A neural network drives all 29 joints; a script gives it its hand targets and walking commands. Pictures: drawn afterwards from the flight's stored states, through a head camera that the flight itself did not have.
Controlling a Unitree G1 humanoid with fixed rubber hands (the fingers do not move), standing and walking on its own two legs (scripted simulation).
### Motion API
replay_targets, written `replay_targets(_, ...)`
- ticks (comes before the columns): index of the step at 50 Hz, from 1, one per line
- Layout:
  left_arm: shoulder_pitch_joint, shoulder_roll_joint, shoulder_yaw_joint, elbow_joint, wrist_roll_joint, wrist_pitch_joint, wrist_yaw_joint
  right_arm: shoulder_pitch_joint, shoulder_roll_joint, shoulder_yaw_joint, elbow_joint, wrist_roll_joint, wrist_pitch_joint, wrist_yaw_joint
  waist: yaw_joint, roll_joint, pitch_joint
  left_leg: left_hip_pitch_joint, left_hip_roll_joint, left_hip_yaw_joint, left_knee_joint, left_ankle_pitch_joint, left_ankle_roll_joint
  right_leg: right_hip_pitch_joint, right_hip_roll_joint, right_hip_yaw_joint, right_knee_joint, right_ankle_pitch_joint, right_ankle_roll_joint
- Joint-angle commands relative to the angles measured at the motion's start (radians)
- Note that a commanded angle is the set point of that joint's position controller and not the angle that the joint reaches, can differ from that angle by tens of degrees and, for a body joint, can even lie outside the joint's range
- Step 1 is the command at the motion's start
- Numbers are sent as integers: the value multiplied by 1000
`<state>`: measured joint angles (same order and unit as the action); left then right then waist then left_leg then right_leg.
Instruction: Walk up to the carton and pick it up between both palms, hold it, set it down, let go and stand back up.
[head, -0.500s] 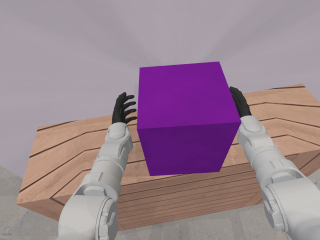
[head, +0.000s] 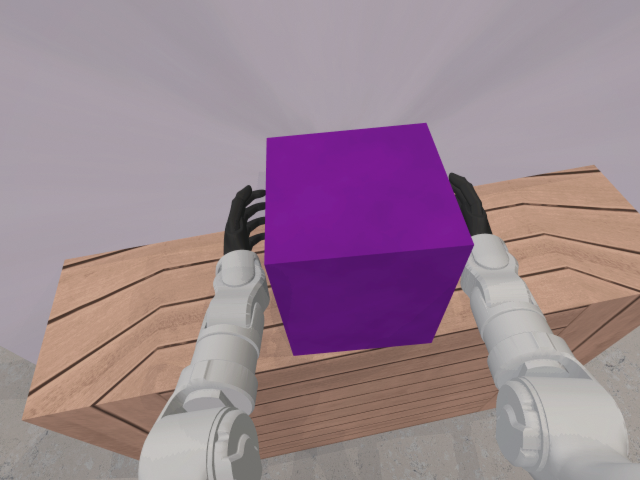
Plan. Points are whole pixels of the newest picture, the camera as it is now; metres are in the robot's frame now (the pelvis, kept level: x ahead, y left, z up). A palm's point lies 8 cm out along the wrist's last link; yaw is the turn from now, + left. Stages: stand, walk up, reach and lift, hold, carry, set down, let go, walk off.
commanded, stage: reach and lift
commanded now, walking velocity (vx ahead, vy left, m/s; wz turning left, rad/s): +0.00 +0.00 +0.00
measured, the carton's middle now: (355, 247) +0.44 -0.05 +0.02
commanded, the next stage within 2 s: none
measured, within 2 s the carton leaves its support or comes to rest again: leaves its support in 0.58 s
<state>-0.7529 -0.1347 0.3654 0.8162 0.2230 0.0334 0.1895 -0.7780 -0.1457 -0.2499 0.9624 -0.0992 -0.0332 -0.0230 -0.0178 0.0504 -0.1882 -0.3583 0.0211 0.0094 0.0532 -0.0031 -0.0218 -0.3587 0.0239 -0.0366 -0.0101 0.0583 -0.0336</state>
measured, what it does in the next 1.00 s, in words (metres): stands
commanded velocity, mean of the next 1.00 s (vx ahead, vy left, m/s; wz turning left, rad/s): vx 0.00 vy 0.00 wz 0.00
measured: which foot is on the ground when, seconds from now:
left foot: down 0.00-1.00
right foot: down 0.00-1.00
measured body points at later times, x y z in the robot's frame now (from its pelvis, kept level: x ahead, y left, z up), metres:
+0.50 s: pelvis +0.02 +0.00 +0.00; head +0.07 -0.03 +0.45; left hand +0.43 +0.10 +0.07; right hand +0.43 -0.20 +0.06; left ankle -0.01 +0.13 -0.75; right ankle +0.00 -0.10 -0.75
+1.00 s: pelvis +0.00 +0.00 +0.00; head +0.01 -0.01 +0.45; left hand +0.42 +0.11 +0.15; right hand +0.42 -0.20 +0.14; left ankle -0.02 +0.13 -0.75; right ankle +0.00 -0.10 -0.75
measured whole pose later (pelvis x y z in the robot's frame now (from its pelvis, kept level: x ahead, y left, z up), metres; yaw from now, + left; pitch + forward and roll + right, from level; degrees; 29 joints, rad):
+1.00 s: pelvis +0.00 +0.00 +0.00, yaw +1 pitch +7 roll +0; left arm -0.73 -0.19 0.41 0.34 0.30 0.57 0.15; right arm -0.83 -0.10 -0.23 0.80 -0.10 0.25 0.03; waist -0.09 0.04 -0.11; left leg -0.07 0.02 0.00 -0.09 0.04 -0.02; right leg -0.10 0.02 -0.05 -0.08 0.06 -0.02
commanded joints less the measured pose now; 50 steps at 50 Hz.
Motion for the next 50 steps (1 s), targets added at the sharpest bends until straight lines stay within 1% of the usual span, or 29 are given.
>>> replay_targets(1,-376,-466,-192,-173,130,-29,-140,-425,535,48,-173,-163,-65,149,-31,-47,-583,284,-20,-21,16,359,-6,345,-3,29,4,262,17)
replay_targets(2,-370,-458,-186,-173,136,-21,-148,-419,532,39,-177,-178,-68,157,-33,-52,-565,294,-21,-19,9,374,-4,352,1,23,-6,276,22)
replay_targets(3,-367,-449,-173,-170,143,-16,-154,-410,525,32,-176,-194,-69,160,-33,-57,-532,279,-24,-17,-9,361,1,378,2,21,-10,291,27)
replay_targets(7,-343,-413,-124,-162,164,-14,-180,-359,516,29,-160,-231,-66,170,-27,-77,-396,187,-33,-17,-98,230,27,466,5,28,-3,301,45)
replay_targets(11,-312,-426,-130,-177,160,-9,-193,-325,535,47,-162,-227,-72,171,-31,-67,-384,192,-35,-16,-133,222,39,489,6,34,-1,353,54)
replay_targets(13,-311,-432,-149,-192,152,-6,-195,-325,543,59,-169,-220,-76,170,-31,-59,-403,187,-37,-17,-136,237,39,507,5,33,3,381,55)
replay_targets(17,-332,-460,-211,-234,117,9,-182,-356,562,130,-190,-174,-80,166,-38,-58,-452,221,-42,-19,-124,295,39,562,12,31,26,483,57)
replay_targets(22,-369,-506,-287,-311,71,47,-156,-413,582,240,-235,-97,-68,158,-47,-78,-500,255,-48,-20,-99,359,39,628,25,32,70,602,62)
replay_targets(26,-393,-538,-354,-379,31,98,-136,-472,594,312,-296,-31,-49,151,-60,-87,-539,294,-50,-27,-74,405,39,650,30,31,92,657,65)
replay_targets(29,-400,-552,-397,-430,4,152,-123,-515,593,354,-349,17,-23,145,-69,-84,-547,333,-48,-35,-55,426,37,645,30,30,97,660,66)
replay_targets(33,-407,-545,-429,-500,-20,241,-113,-554,574,393,-405,74,36,139,-79,-76,-523,386,-41,-46,-41,424,34,618,28,31,88,607,65)
replay_targets(38,-424,-493,-407,-549,-25,361,-112,-585,529,378,-415,108,128,140,-85,-69,-420,435,-29,-59,-41,341,31,543,24,29,61,446,69)
replay_targets(44,-491,-431,-330,-566,-13,474,-128,-672,489,293,-399,84,203,155,-79,-58,-345,445,-15,-54,-56,224,35,470,14,18,29,255,78)
replay_targets(47,-512,-409,-287,-555,0,503,-139,-701,475,242,-383,54,221,168,-79,-59,-327,441,-15,-48,-66,189,39,452,13,9,15,192,85)
replay_targets(50,-503,-383,-233,-529,27,512,-159,-694,460,180,-357,7,229,184,-78,-58,-298,426,-20,-39,-83,163,44,446,13,-1,-6,139,92)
